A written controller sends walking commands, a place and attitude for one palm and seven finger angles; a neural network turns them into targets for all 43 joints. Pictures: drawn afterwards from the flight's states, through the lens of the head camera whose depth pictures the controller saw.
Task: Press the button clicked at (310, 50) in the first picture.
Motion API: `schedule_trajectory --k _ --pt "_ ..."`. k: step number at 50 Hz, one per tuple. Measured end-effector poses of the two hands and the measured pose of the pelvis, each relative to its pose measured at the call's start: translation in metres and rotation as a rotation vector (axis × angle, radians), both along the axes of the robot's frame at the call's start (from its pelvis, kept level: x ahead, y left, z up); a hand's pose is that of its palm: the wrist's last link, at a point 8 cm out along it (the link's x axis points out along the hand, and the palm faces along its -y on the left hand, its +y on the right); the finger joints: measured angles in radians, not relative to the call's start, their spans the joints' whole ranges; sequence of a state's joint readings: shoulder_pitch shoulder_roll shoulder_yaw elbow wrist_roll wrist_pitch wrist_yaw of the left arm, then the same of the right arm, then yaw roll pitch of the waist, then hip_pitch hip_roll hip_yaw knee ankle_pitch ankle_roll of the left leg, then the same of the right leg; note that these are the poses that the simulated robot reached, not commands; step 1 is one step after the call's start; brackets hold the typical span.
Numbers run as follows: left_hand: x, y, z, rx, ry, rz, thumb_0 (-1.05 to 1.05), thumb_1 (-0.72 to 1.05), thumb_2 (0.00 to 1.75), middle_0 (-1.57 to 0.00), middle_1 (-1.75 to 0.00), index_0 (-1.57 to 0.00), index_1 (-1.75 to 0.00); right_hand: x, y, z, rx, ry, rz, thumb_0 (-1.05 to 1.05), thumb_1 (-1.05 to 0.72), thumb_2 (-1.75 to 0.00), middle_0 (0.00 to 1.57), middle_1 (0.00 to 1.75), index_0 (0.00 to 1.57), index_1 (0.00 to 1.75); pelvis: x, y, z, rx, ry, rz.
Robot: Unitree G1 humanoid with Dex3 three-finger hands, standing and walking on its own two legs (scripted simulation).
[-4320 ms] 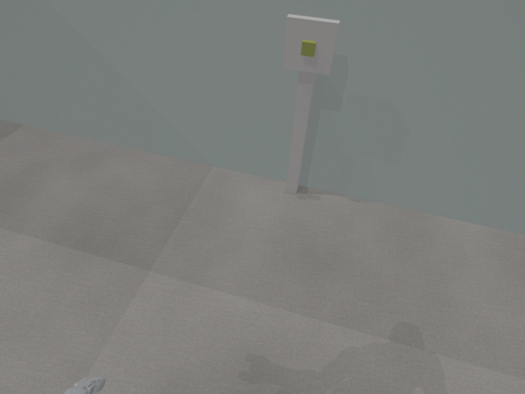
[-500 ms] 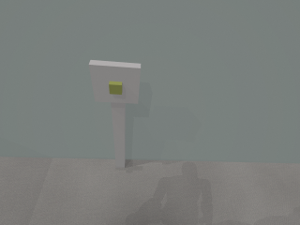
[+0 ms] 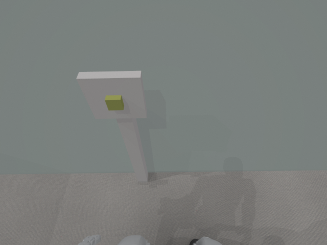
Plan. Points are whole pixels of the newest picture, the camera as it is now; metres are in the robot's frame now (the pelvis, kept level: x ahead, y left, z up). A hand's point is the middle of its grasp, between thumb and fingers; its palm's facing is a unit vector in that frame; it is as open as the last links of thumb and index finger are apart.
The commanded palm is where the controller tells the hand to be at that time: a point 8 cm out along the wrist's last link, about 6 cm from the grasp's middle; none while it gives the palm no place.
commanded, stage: come to a stop and stand still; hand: left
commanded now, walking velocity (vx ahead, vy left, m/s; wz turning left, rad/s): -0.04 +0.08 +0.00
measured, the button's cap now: (115, 102) +0.50 +0.18 +0.02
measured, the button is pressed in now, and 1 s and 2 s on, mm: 0 0 0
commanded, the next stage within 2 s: look again from close up in 1.18 s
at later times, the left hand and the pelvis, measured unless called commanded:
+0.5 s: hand out of the picture -0.08 +0.26 -0.16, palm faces +0.02 -0.98 -0.19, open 7.4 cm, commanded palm none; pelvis -0.05 +0.06 +0.02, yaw -2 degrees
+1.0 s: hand out of the picture -0.03 +0.16 -0.16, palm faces +0.01 -0.97 -0.23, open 7.2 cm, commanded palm none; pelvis -0.06 -0.02 +0.01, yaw -2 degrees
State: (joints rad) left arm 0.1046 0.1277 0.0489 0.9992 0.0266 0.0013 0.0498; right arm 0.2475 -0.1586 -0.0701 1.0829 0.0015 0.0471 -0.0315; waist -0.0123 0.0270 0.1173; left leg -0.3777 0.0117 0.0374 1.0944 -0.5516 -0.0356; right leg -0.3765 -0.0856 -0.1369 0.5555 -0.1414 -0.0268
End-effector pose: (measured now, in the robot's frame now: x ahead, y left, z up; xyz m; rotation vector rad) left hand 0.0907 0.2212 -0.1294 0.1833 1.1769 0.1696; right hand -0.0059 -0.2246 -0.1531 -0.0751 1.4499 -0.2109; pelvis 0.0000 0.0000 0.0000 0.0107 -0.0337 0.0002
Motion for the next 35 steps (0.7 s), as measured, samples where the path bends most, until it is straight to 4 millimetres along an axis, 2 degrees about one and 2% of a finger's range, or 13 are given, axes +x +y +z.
schedule_trajectory --k 5,7,9,12,17,22,25,29,35 --pt "-0.022 0.022 -0.004 -0.004 0.0 0.013 0.0 0.92 0.89 -0.2 -0.3 -0.2 -0.3 0.037 -0.009 0.013 -0.065 -0.149 0.061 0.0 -0.91 -0.9 0.2 0.3 0.2 0.3 -0.02 0.015 -0.002 -0.005 0.002 0.0" --pt "-0.033 0.035 -0.009 -0.011 -0.001 0.018 0.0 0.91 0.89 -0.2 -0.3 -0.2 -0.3 0.042 -0.004 0.019 -0.088 -0.199 0.08 0.0 -0.91 -0.9 0.2 0.3 0.2 0.3 -0.028 0.023 -0.004 -0.012 0.002 -0.001" --pt "-0.045 0.049 -0.017 -0.023 0.003 0.024 0.0 0.91 0.89 -0.2 -0.3 -0.2 -0.3 0.039 0.004 0.024 -0.11 -0.239 0.091 0.0 -0.91 -0.9 0.2 0.3 0.2 0.3 -0.035 0.034 -0.008 -0.024 0.004 -0.003" --pt "-0.066 0.066 -0.022 -0.044 0.036 0.042 0.0 0.91 0.89 -0.2 -0.3 -0.2 -0.3 0.017 0.023 0.033 -0.124 -0.244 0.09 0.0 -0.92 -0.9 0.2 0.3 0.2 0.3 -0.043 0.047 -0.004 -0.03 -0.004 -0.008" --pt "-0.109 0.085 -0.008 -0.063 0.112 0.081 0.0 0.91 0.89 -0.2 -0.3 -0.2 -0.3 -0.023 0.055 0.047 -0.095 -0.144 0.094 0.0 -0.91 -0.9 0.2 0.3 0.2 0.3 -0.045 0.06 0.017 -0.058 0.026 0.008" --pt "-0.158 0.091 -0.005 -0.057 0.258 0.075 0.0 0.91 0.9 -0.2 -0.3 -0.2 -0.3 -0.051 0.074 0.048 -0.072 -0.091 0.047 0.0 -0.91 -0.9 0.21 0.3 0.21 0.3 -0.046 0.065 0.023 -0.046 0.047 -0.021" --pt "-0.176 0.088 -0.003 -0.054 0.344 0.056 0.0 0.91 0.9 -0.2 -0.3 -0.2 -0.3 -0.071 0.078 0.047 -0.065 -0.058 0.004 0.01 -0.91 -0.9 0.21 0.3 0.21 0.3 -0.049 0.064 0.024 -0.038 0.047 -0.038" --pt "-0.176 0.077 -0.001 -0.052 0.376 0.023 0.01 0.91 0.9 -0.2 -0.3 -0.2 -0.3 -0.103 0.077 0.043 -0.048 0.009 -0.044 0.0 -0.91 -0.9 0.21 0.3 0.21 0.3 -0.055 0.056 0.024 -0.035 0.042 -0.051" --pt "-0.138 0.04 0.0 -0.051 0.259 -0.025 0.01 0.91 0.9 -0.19 -0.3 -0.2 -0.3 -0.143 0.059 0.032 -0.003 0.102 -0.084 0.0 -0.91 -0.9 0.21 0.3 0.21 0.3 -0.064 0.034 0.019 -0.017 0.033 -0.047"
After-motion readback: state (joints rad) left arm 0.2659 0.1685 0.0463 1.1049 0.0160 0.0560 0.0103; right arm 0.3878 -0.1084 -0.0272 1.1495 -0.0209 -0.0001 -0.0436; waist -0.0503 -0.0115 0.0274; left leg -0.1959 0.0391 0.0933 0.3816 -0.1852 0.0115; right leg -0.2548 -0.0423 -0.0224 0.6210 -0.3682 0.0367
